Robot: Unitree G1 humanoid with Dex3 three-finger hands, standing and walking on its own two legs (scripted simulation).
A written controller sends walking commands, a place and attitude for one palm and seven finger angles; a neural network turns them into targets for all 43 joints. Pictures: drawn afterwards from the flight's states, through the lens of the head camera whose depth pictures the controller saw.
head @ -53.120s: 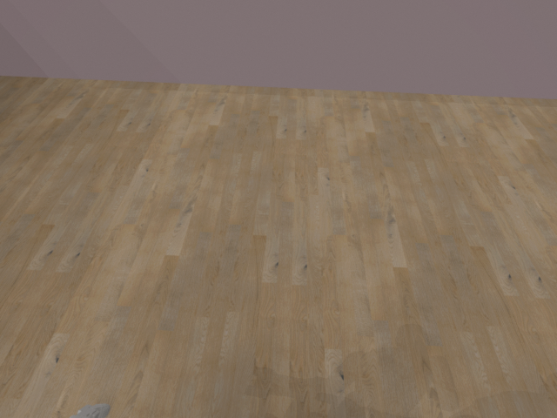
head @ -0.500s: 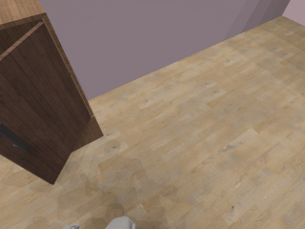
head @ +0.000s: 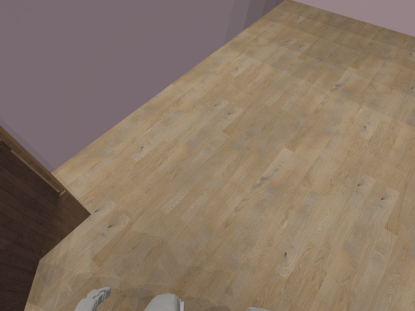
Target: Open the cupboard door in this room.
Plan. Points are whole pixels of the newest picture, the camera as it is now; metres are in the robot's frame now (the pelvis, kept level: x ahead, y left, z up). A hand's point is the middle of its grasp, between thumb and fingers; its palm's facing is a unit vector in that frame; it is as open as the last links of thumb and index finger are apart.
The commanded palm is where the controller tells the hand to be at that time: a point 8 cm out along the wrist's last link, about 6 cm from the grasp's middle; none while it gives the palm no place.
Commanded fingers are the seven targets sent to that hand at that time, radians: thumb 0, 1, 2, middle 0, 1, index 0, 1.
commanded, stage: walk to a spot facing it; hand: left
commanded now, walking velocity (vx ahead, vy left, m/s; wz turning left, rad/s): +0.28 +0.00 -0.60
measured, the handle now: out of the picture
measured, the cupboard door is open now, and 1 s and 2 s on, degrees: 43 43 43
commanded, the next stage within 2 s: turn to face it in 1.24 s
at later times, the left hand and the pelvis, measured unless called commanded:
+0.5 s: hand (164, 240) +0.28 +0.13 -0.15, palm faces -0.33 -0.93 -0.16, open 7.4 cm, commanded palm none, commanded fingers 0.00 0.90 0.90 -0.20 -0.30 -0.20 -0.30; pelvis +0.11 -0.02 +0.01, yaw -19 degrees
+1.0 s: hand (217, 197) +0.40 +0.00 -0.15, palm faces -0.40 -0.89 -0.20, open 7.3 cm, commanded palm none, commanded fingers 0.00 0.90 0.90 -0.20 -0.30 -0.20 -0.30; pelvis +0.30 -0.16 +0.01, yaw -28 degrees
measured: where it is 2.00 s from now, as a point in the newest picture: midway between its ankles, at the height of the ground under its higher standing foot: (289, 221)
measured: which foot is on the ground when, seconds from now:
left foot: up 0.00-0.22, down 0.24-0.62, up 0.64-1.00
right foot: down 0.00-0.22, up 0.24-0.60, down 0.62-1.00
